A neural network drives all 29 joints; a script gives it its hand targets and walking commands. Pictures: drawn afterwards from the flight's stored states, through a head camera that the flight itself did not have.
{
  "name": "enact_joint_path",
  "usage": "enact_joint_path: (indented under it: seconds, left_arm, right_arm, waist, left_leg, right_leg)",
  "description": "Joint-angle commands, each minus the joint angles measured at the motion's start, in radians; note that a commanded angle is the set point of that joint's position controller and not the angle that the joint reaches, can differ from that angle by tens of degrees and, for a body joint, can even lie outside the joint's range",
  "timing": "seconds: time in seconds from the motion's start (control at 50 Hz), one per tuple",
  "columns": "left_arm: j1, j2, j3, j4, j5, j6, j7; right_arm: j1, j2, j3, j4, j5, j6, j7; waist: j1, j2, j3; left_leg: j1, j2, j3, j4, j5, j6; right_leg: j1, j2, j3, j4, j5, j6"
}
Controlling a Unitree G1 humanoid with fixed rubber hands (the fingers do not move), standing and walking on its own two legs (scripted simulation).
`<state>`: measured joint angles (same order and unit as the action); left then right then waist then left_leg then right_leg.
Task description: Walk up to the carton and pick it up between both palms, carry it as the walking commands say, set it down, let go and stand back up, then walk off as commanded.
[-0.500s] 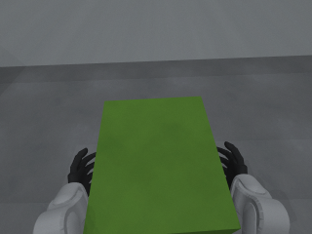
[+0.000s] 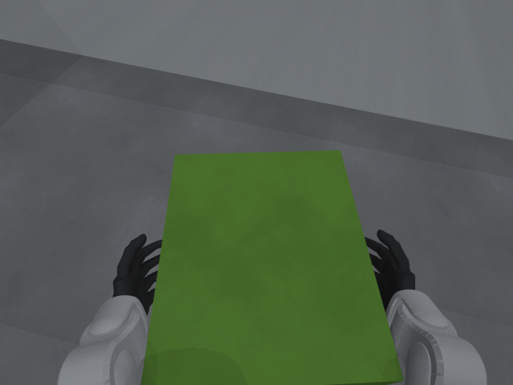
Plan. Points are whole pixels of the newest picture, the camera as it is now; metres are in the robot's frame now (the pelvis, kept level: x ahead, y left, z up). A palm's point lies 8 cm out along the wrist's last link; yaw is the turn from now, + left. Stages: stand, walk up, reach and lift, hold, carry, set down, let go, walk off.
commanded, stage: carry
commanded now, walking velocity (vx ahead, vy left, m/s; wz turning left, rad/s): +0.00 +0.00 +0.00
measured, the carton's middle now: (262, 281) +0.28 +0.01 +0.01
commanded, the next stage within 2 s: none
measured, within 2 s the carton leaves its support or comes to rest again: neither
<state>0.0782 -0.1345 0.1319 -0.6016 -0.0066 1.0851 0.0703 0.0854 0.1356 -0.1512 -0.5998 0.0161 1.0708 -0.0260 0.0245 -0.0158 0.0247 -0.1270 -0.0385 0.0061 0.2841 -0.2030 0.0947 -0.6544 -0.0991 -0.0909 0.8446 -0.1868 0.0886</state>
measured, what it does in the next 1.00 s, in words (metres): walks ahead: right foot, then left foot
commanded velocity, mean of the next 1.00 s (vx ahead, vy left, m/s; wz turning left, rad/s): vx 0.00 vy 0.00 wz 0.00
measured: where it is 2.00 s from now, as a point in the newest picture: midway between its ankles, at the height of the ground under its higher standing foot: outside the picture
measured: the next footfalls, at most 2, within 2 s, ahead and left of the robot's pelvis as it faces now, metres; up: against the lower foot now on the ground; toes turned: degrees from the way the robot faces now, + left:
right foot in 0.18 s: +0.25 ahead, -0.11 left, +0.00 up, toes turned +11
left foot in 0.38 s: +0.17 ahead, +0.07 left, +0.00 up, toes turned -2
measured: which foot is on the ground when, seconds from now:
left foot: down 0.00-0.18, up 0.20-0.36, down 0.38-1.00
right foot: up 0.00-0.16, down 0.18-1.00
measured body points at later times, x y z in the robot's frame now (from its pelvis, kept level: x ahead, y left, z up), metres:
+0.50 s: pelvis +0.18 -0.03 -0.02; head +0.17 -0.03 +0.43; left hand +0.41 +0.16 +0.06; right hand +0.43 -0.18 +0.06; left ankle +0.12 +0.07 -0.75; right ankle +0.21 -0.11 -0.75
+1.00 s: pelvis +0.19 +0.01 -0.02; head +0.17 +0.01 +0.43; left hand +0.42 +0.19 +0.06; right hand +0.44 -0.15 +0.06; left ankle +0.12 +0.07 -0.75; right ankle +0.21 -0.12 -0.75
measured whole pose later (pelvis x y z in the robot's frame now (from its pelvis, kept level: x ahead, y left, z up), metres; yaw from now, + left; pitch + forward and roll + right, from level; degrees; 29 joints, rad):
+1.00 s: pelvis +0.19 +0.01 -0.02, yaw +3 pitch +2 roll -1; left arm 0.05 -0.11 0.15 -0.50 0.00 1.17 0.07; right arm 0.08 0.13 -0.13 -0.52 -0.01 1.15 -0.07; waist -0.01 0.00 -0.12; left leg -0.16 -0.04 0.05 0.48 -0.36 0.06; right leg -0.29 -0.06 -0.15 0.49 -0.24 0.01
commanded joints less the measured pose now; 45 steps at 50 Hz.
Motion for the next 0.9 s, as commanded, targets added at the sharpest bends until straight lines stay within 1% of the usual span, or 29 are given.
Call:
enact_joint_path:
  seconds: [0.0,0.04,0.1,0.12,0.14,0.16,0.18,0.2,0.22,0.24,0.26,0.28,0.3,0.32,0.34,0.36,0.38,0.4,0.42,0.46,0.5,0.54,0.58,0.7,0.8,0.88]
  left_arm:
    - [-0.393,-0.732,-0.825,-0.123,-0.248,0.017,-0.081]
    - [-0.409,-0.702,-0.811,-0.107,-0.245,0.036,-0.08]
    - [-0.422,-0.664,-0.781,-0.083,-0.236,0.06,-0.077]
    - [-0.416,-0.654,-0.767,-0.07,-0.231,0.066,-0.076]
    - [-0.408,-0.646,-0.754,-0.057,-0.225,0.071,-0.076]
    - [-0.407,-0.627,-0.739,-0.049,-0.216,0.073,-0.076]
    - [-0.385,-0.612,-0.72,-0.032,-0.201,0.077,-0.073]
    - [-0.385,-0.641,-0.714,-0.037,-0.201,0.074,-0.074]
    - [-0.353,-0.648,-0.695,-0.015,-0.193,0.075,-0.074]
    - [-0.37,-0.67,-0.695,-0.015,-0.199,0.072,-0.08]
    - [-0.407,-0.686,-0.7,-0.031,-0.204,0.068,-0.085]
    - [-0.435,-0.712,-0.706,-0.038,-0.209,0.062,-0.091]
    - [-0.446,-0.733,-0.718,-0.04,-0.211,0.056,-0.094]
    - [-0.445,-0.745,-0.725,-0.043,-0.213,0.049,-0.098]
    - [-0.443,-0.75,-0.731,-0.053,-0.219,0.043,-0.102]
    - [-0.444,-0.749,-0.736,-0.065,-0.222,0.038,-0.105]
    - [-0.451,-0.745,-0.746,-0.08,-0.227,0.039,-0.106]
    - [-0.449,-0.731,-0.745,-0.084,-0.227,0.039,-0.105]
    - [-0.44,-0.715,-0.742,-0.083,-0.226,0.041,-0.103]
    - [-0.424,-0.693,-0.744,-0.079,-0.228,0.044,-0.097]
    - [-0.411,-0.674,-0.741,-0.063,-0.223,0.048,-0.09]
    - [-0.407,-0.656,-0.736,-0.045,-0.22,0.053,-0.086]
    - [-0.412,-0.645,-0.731,-0.03,-0.218,0.059,-0.082]
    - [-0.441,-0.646,-0.72,-0.015,-0.215,0.064,-0.074]
    - [-0.446,-0.647,-0.715,-0.027,-0.211,0.06,-0.068]
    - [-0.437,-0.637,-0.712,-0.037,-0.209,0.056,-0.064]
  right_arm:
    - [-0.298,0.64,0.694,-0.086,0.168,0.022,0.07]
    - [-0.308,0.62,0.689,-0.08,0.157,0.039,0.06]
    - [-0.341,0.605,0.693,-0.076,0.155,0.064,0.05]
    - [-0.36,0.604,0.698,-0.073,0.157,0.073,0.048]
    - [-0.377,0.604,0.701,-0.065,0.158,0.081,0.047]
    - [-0.394,0.603,0.705,-0.057,0.164,0.088,0.046]
    - [-0.406,0.595,0.711,-0.054,0.172,0.096,0.047]
    - [-0.415,0.64,0.744,-0.056,0.198,0.1,0.042]
    - [-0.405,0.647,0.755,-0.03,0.202,0.107,0.041]
    - [-0.425,0.666,0.764,-0.031,0.214,0.104,0.045]
    - [-0.448,0.688,0.769,-0.026,0.217,0.1,0.049]
    - [-0.471,0.714,0.778,-0.028,0.22,0.09,0.053]
    - [-0.47,0.735,0.776,-0.021,0.213,0.081,0.055]
    - [-0.464,0.75,0.777,-0.022,0.209,0.072,0.056]
    - [-0.463,0.763,0.781,-0.031,0.208,0.064,0.056]
    - [-0.467,0.77,0.784,-0.042,0.211,0.06,0.057]
    - [-0.455,0.772,0.777,-0.048,0.207,0.056,0.055]
    - [-0.448,0.765,0.777,-0.048,0.206,0.058,0.052]
    - [-0.439,0.751,0.778,-0.043,0.202,0.06,0.05]
    - [-0.416,0.723,0.774,-0.036,0.195,0.063,0.045]
    - [-0.4,0.699,0.766,-0.025,0.185,0.066,0.039]
    - [-0.388,0.675,0.755,-0.008,0.175,0.07,0.035]
    - [-0.388,0.658,0.745,0.005,0.168,0.074,0.032]
    - [-0.412,0.649,0.734,0.011,0.167,0.076,0.029]
    - [-0.416,0.641,0.734,-0.006,0.171,0.072,0.028]
    - [-0.405,0.627,0.734,-0.023,0.171,0.069,0.025]
  waist:
    - [-0.038,0.162,-0.274]
    - [-0.045,0.153,-0.25]
    - [-0.047,0.171,-0.238]
    - [-0.037,0.165,-0.242]
    - [-0.022,0.14,-0.259]
    - [-0.016,0.074,-0.315]
    - [-0.017,-0.076,-0.384]
    - [-0.03,-0.242,-0.422]
    - [-0.034,-0.191,-0.452]
    - [-0.034,-0.135,-0.431]
    - [-0.032,-0.096,-0.406]
    - [-0.026,-0.115,-0.382]
    - [-0.026,-0.12,-0.374]
    - [-0.031,-0.11,-0.374]
    - [-0.035,-0.088,-0.382]
    - [-0.034,-0.068,-0.385]
    - [-0.036,-0.044,-0.374]
    - [-0.032,-0.029,-0.38]
    - [-0.029,0.004,-0.398]
    - [-0.025,0.021,-0.416]
    - [-0.025,0.018,-0.409]
    - [-0.028,0.013,-0.394]
    - [-0.033,0.018,-0.377]
    - [-0.036,0.049,-0.336]
    - [-0.033,0.061,-0.319]
    - [-0.033,0.061,-0.312]
  left_leg:
    - [0.189,0.231,0.001,0.066,0.821,0.061]
    - [0.164,0.23,0.001,0.101,0.836,0.06]
    - [0.136,0.23,-0.011,0.176,0.897,0.052]
    - [0.112,0.219,0.002,0.218,0.885,0.039]
    - [0.049,0.202,0.028,0.267,0.839,0.015]
    - [-0.046,0.178,0.043,0.368,0.712,-0.014]
    - [-0.172,0.127,0.063,0.533,0.335,-0.039]
    - [-0.333,0.05,0.015,0.623,-0.326,-0.086]
    - [-0.304,0.065,-0.05,0.636,-0.402,-0.072]
    - [-0.297,0.086,-0.054,0.547,-0.414,-0.07]
    - [-0.266,0.086,-0.033,0.453,-0.407,-0.066]
    - [-0.234,0.064,0.0,0.407,-0.365,-0.064]
    - [-0.193,0.048,0.023,0.358,-0.309,-0.06]
    - [-0.158,0.041,0.039,0.301,-0.224,-0.057]
    - [-0.118,0.045,0.044,0.243,-0.124,-0.053]
    - [-0.093,0.05,0.035,0.202,-0.055,-0.047]
    - [-0.131,0.068,0.004,0.163,-0.015,-0.039]
    - [-0.13,0.098,-0.025,0.147,0.023,-0.039]
    - [-0.105,0.132,-0.052,0.16,0.103,-0.036]
    - [-0.075,0.151,-0.057,0.177,0.238,-0.037]
    - [-0.056,0.158,-0.054,0.189,0.323,-0.039]
    - [-0.051,0.167,-0.056,0.191,0.371,-0.041]
    - [-0.047,0.174,-0.059,0.191,0.409,-0.043]
    - [-0.034,0.189,-0.073,0.18,0.5,-0.051]
    - [-0.021,0.197,-0.079,0.168,0.546,-0.058]
    - [-0.013,0.198,-0.081,0.161,0.55,-0.06]
  right_leg:
    - [0.065,0.032,-0.043,-0.065,0.068,-0.012]
    - [0.098,0.057,-0.06,-0.122,0.061,-0.03]
    - [0.189,0.091,-0.088,-0.227,0.032,-0.066]
    - [0.257,0.097,-0.103,-0.308,0.066,-0.078]
    - [0.384,0.082,-0.105,-0.413,0.192,-0.086]
    - [0.563,0.001,-0.043,-0.44,0.436,-0.108]
    - [0.721,-0.149,0.147,-0.384,0.952,-0.148]
    - [0.811,-0.311,0.342,-0.339,1.192,-0.289]
    - [0.763,-0.314,0.362,-0.371,1.043,-0.326]
    - [0.708,-0.277,0.328,-0.431,0.787,-0.304]
    - [0.642,-0.238,0.273,-0.487,0.509,-0.274]
    - [0.572,-0.21,0.227,-0.527,0.354,-0.257]
    - [0.52,-0.181,0.172,-0.538,0.262,-0.236]
    - [0.491,-0.161,0.133,-0.526,0.223,-0.22]
    - [0.465,-0.145,0.1,-0.508,0.222,-0.205]
    - [0.452,-0.126,0.077,-0.487,0.23,-0.19]
    - [0.486,-0.107,0.061,-0.462,0.243,-0.166]
    - [0.512,-0.097,0.062,-0.439,0.275,-0.155]
    - [0.513,-0.092,0.069,-0.425,0.303,-0.147]
    - [0.533,-0.096,0.074,-0.399,0.376,-0.145]
    - [0.534,-0.095,0.072,-0.388,0.421,-0.144]
    - [0.533,-0.086,0.068,-0.38,0.431,-0.146]
    - [0.523,-0.081,0.064,-0.374,0.414,-0.144]
    - [0.49,-0.068,0.05,-0.362,0.3,-0.132]
    - [0.485,-0.06,0.04,-0.357,0.239,-0.125]
    - [0.487,-0.059,0.038,-0.358,0.219,-0.123]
